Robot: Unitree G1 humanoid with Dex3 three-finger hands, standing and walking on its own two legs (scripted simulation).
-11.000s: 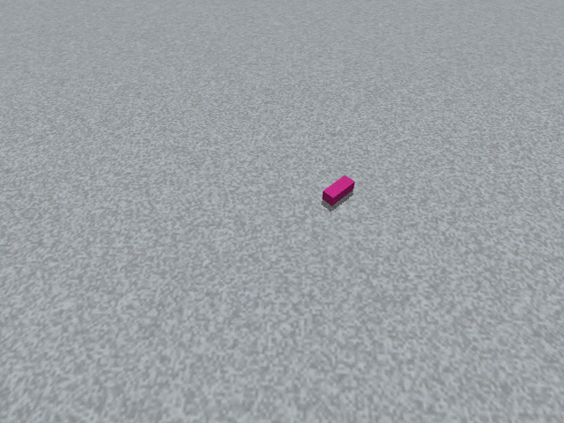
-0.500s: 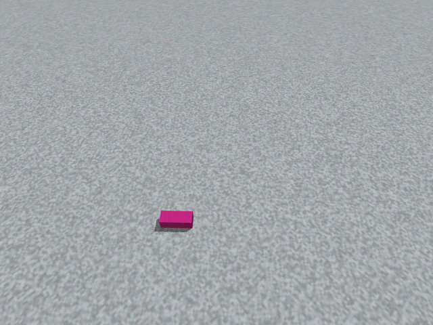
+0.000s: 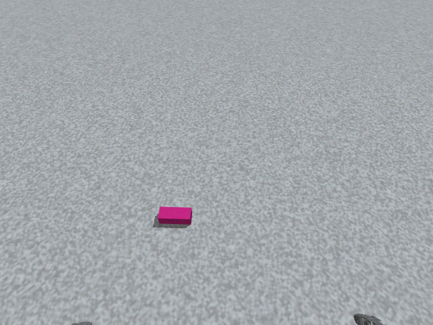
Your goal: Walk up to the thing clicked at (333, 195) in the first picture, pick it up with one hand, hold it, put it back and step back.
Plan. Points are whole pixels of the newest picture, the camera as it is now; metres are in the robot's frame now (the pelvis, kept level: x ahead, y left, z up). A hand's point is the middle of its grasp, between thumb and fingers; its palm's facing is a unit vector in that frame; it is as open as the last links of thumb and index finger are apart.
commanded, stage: stand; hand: left
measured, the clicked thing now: (175, 215) +0.72 +0.25 -0.75
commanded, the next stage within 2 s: walk up in 0.88 s
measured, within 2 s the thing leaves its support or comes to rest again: neither
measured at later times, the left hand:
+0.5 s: hand out of the picture +0.05 +0.24 -0.15, palm faces -0.03 -0.94 -0.34, open 7.4 cm
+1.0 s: hand out of the picture +0.06 +0.25 -0.15, palm faces +0.02 -0.94 -0.33, open 7.4 cm
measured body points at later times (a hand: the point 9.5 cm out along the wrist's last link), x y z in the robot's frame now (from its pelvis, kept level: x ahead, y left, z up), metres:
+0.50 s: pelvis -0.02 -0.01 +0.00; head +0.00 -0.01 +0.45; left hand +0.05 +0.29 -0.13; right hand +0.05 -0.31 -0.13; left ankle +0.00 +0.12 -0.74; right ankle -0.02 -0.13 -0.74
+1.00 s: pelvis +0.00 -0.01 +0.00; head +0.00 -0.01 +0.45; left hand +0.05 +0.30 -0.13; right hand +0.05 -0.32 -0.13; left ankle -0.01 +0.12 -0.72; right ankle -0.02 -0.13 -0.74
